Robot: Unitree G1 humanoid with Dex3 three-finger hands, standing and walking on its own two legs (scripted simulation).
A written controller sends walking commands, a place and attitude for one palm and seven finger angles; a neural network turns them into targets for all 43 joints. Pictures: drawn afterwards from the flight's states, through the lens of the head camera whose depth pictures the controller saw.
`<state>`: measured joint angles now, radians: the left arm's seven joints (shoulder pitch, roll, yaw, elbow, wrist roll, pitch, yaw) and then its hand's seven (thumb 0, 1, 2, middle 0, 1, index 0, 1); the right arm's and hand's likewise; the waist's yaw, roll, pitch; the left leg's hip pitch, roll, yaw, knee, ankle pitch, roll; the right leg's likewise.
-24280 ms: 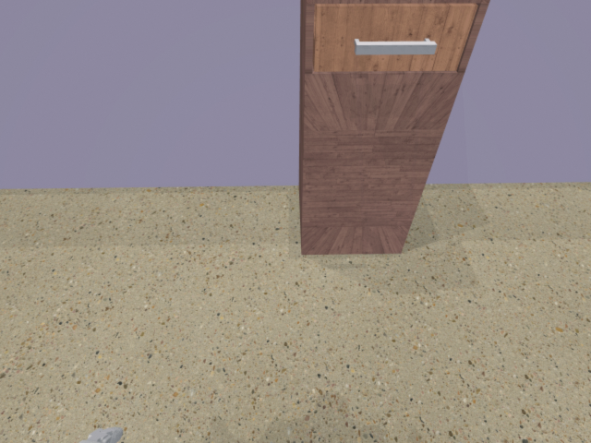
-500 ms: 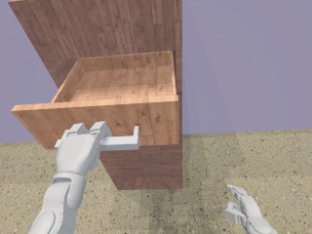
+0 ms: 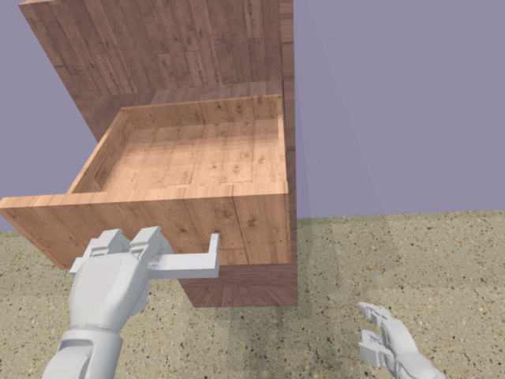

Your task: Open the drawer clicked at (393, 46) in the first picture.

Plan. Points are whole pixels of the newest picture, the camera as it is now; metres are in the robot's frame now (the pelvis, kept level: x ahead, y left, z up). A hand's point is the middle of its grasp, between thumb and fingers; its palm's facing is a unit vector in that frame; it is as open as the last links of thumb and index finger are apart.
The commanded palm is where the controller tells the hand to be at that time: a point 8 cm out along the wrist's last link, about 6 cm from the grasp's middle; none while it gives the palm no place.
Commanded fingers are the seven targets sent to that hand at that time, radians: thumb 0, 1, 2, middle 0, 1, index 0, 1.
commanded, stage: pull the drawer open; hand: left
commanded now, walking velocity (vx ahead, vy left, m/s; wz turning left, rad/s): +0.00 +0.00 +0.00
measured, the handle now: (149, 254) +0.25 +0.17 +0.13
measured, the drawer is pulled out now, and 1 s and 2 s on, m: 0.29 0.29 0.29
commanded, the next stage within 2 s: open the thumb to release the handle in 0.36 s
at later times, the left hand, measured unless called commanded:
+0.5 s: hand (132, 303) +0.19 +0.18 +0.11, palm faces +0.12 -0.12 -0.99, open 5.6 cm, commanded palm +0.16 +0.21 +0.15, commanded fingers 0.00 0.69 0.81 -0.38 -1.33 -0.38 -1.33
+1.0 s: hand (116, 300) +0.19 +0.21 +0.11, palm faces +0.10 -0.12 -0.99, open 12.6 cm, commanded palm +0.16 +0.21 +0.15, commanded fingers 0.00 -0.50 0.30 -0.30 -1.20 -0.30 -1.20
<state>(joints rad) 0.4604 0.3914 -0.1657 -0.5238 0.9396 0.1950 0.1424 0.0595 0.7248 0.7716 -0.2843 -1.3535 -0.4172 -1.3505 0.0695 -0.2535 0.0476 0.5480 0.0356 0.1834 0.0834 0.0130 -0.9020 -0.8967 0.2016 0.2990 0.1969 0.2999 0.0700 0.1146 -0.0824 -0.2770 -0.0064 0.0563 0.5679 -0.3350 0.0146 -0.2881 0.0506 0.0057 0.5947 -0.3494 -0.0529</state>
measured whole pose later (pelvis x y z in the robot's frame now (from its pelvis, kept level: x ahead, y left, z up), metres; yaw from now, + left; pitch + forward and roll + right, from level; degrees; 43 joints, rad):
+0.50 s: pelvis -0.01 -0.01 +0.00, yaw +1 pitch +1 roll +1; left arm 0.41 0.42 -0.15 -0.45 0.96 0.17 0.15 0.04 0.72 0.79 -0.29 -1.35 -0.42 -1.35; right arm 0.07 -0.25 0.04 0.58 0.03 0.15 0.03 0.01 -0.90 -0.90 0.20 0.30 0.20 0.30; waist 0.08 0.12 -0.06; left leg -0.27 0.00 0.04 0.57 -0.32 0.01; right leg -0.28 0.05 -0.01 0.60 -0.34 -0.07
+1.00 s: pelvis -0.03 -0.01 +0.00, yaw +2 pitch +0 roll +1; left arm 0.31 0.45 -0.07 -0.35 0.91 0.11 0.09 0.00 -0.31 0.38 -0.31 -1.26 -0.35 -1.23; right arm 0.07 -0.26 0.02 0.61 0.02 0.12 -0.02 0.01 -0.90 -0.90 0.20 0.30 0.20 0.30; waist 0.08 0.10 -0.03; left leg -0.26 -0.01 0.02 0.53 -0.27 0.00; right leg -0.26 0.05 -0.03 0.55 -0.30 -0.07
